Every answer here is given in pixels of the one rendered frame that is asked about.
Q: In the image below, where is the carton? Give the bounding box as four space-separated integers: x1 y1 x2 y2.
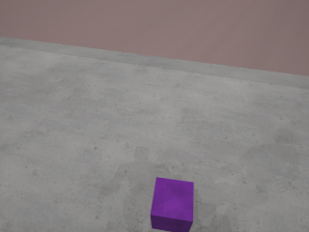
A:
150 177 194 232

